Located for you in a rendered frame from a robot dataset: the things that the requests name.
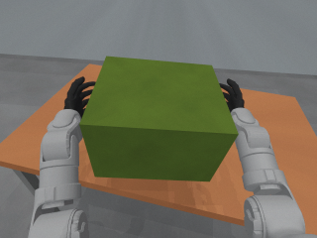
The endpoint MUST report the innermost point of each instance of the right robot hand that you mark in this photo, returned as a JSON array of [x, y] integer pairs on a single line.
[[235, 96]]

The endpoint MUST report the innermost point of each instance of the left robot hand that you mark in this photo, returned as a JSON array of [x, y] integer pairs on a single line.
[[74, 98]]

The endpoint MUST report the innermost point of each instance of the robot right upper arm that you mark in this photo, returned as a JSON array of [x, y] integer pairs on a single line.
[[273, 216]]

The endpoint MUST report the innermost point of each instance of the carton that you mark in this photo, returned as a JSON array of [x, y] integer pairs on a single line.
[[157, 119]]

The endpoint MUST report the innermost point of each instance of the robot left upper arm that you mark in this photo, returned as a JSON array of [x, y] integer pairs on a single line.
[[72, 223]]

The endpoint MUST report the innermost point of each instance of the right robot forearm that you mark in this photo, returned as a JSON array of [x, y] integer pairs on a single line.
[[261, 174]]

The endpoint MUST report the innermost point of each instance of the table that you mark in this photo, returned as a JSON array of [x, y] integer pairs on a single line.
[[292, 138]]

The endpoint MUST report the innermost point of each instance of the left robot forearm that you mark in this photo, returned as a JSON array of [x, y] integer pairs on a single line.
[[59, 164]]

